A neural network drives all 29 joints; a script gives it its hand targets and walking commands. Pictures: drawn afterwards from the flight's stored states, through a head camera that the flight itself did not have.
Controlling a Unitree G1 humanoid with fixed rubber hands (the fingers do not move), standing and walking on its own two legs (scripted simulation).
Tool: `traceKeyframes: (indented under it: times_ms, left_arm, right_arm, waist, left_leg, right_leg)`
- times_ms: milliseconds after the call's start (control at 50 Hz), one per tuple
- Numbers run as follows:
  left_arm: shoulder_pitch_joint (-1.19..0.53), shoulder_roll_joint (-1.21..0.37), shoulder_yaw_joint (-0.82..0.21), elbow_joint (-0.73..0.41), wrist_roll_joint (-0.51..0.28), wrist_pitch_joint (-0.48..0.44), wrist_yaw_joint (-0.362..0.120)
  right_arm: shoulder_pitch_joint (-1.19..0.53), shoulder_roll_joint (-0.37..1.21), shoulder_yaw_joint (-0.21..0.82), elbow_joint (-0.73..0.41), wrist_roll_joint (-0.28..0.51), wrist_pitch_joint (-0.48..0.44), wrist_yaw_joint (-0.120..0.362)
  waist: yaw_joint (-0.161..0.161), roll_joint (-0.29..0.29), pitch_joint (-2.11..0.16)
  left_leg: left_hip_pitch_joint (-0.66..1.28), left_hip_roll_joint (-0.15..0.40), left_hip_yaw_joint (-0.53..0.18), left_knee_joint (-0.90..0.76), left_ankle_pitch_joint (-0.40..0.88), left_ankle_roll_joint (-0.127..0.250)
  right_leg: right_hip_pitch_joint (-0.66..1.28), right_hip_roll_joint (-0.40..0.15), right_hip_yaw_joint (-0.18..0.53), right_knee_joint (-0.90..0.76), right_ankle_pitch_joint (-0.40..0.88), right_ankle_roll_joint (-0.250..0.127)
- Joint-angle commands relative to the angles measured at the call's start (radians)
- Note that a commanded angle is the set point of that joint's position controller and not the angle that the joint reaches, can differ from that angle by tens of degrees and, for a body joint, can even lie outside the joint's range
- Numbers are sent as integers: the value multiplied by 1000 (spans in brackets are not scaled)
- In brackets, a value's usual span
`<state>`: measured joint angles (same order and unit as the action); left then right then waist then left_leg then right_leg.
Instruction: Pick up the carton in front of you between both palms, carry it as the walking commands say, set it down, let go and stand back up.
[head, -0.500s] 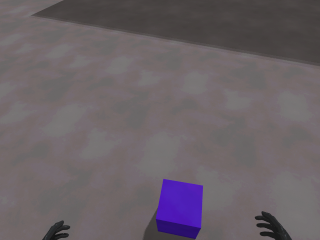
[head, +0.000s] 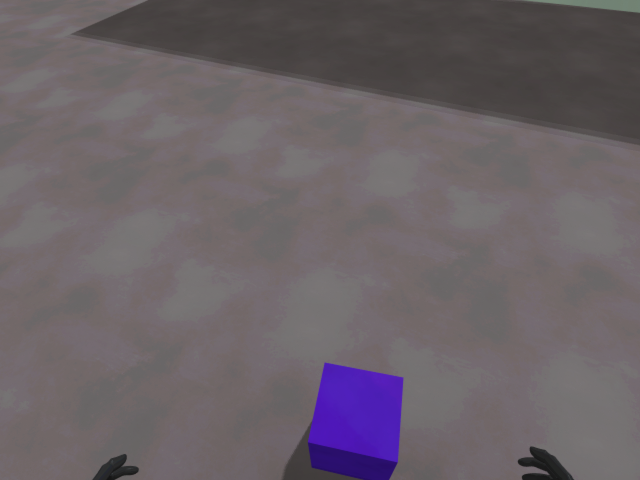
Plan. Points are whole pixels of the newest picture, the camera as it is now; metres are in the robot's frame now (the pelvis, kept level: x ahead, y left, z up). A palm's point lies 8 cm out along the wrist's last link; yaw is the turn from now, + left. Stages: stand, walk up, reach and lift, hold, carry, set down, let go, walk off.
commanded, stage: stand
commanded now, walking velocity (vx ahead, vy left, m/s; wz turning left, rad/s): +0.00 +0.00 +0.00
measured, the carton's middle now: (355, 424) +0.39 -0.08 -0.65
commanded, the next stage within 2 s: none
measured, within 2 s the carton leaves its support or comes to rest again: neither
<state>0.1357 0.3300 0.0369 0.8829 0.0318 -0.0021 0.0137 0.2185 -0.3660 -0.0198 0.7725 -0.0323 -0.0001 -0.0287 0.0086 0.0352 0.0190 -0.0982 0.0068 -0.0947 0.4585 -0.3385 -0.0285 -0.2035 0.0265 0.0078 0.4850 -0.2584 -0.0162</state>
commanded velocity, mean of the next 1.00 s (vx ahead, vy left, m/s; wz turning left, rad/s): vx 0.00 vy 0.00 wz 0.00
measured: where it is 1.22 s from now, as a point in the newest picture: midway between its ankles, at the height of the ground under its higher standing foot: outside the picture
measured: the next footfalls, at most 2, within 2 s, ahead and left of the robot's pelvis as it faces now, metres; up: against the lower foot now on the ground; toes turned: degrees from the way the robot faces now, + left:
none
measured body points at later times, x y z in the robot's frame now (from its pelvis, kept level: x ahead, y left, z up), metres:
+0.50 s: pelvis -0.02 +0.00 +0.00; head -0.02 -0.01 +0.45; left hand +0.09 +0.31 -0.10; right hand +0.08 -0.30 -0.11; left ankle -0.05 +0.14 -0.74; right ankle +0.00 -0.11 -0.74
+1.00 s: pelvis -0.02 +0.00 +0.01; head -0.02 -0.01 +0.46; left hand +0.09 +0.32 -0.10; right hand +0.06 -0.31 -0.11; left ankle -0.05 +0.14 -0.74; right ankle +0.00 -0.11 -0.74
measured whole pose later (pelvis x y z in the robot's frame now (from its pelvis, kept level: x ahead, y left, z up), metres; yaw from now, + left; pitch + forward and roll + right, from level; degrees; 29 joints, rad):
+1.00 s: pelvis -0.02 +0.00 +0.01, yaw -2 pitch -2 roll +0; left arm 0.10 0.37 0.02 1.05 0.01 -0.01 0.00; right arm 0.18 -0.39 -0.01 0.96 -0.02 -0.01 -0.02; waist 0.01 0.02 0.03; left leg -0.07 0.01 -0.06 0.37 -0.27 -0.02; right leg -0.19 0.02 0.04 0.41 -0.18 -0.01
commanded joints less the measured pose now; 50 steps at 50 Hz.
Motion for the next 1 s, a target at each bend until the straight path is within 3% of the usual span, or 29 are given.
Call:
traceKeyframes:
  times_ms: [0,460,980]
  left_arm:
    - [-39,165,35,-38,-2,-12,3]
    - [-58,196,20,78,-9,-15,-4]
    - [-73,218,10,128,-18,-15,-5]
  right_arm:
    - [-14,-147,-34,-42,1,-15,-4]
    - [-34,-171,-23,76,5,-22,3]
    - [-55,-187,-20,146,12,-21,8]
  waist:
    - [1,-25,-42]
    - [3,-30,-9]
    - [0,-34,-17]
  left_leg:
    - [-72,66,-32,-66,271,27]
    - [-67,79,-36,-135,182,39]
    - [-45,89,-27,-150,191,43]
  right_leg:
    - [87,-102,95,-68,266,-15]
    - [78,-111,125,-125,179,-17]
    - [73,-117,143,-136,209,-19]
